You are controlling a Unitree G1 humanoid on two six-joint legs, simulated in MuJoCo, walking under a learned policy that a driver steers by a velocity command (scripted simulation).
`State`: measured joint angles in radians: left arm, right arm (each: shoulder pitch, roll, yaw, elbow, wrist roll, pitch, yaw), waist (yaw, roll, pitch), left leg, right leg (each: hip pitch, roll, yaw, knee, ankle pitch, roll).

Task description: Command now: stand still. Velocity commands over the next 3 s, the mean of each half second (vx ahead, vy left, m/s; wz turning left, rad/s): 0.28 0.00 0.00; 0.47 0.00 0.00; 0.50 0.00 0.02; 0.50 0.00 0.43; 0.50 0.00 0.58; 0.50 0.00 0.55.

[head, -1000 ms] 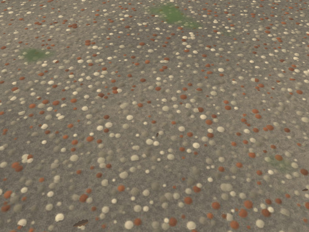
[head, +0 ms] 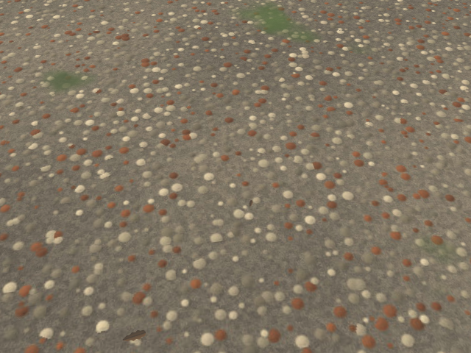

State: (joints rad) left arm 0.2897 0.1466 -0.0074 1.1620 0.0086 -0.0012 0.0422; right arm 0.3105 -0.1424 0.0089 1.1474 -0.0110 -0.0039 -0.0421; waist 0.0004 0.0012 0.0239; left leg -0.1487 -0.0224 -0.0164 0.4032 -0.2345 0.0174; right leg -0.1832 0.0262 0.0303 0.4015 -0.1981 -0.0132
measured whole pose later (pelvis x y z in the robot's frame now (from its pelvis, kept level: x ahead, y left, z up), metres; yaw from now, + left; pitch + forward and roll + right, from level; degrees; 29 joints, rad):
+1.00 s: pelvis +0.40 +0.00 +0.00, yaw -1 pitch -1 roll +1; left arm 0.20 0.19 0.05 0.97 0.04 -0.05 -0.02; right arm 0.39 -0.18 -0.04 1.08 -0.01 -0.09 0.00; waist -0.01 -0.03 0.04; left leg -0.09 -0.11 0.11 0.29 -0.19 0.12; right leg -0.59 -0.10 0.00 1.05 -0.19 -0.06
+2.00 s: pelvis +0.96 +0.02 -0.01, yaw +17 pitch +0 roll +0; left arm 0.24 0.21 0.05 0.90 0.03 -0.09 0.00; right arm 0.24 -0.24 -0.08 0.94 -0.01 -0.04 0.01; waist 0.00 -0.01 0.06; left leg -0.26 -0.14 0.06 0.44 -0.19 0.15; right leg -0.44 -0.07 -0.01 1.22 -0.32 -0.01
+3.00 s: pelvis +1.40 +0.27 -0.02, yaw +51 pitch +2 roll -1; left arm 0.39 0.25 0.04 0.86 0.01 -0.04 0.00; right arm 0.07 -0.25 -0.04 0.69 -0.05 -0.03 0.04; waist 0.05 -0.01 0.06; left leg -0.45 -0.05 0.08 0.62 -0.19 0.12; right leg -0.17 -0.10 -0.15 1.00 -0.46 0.01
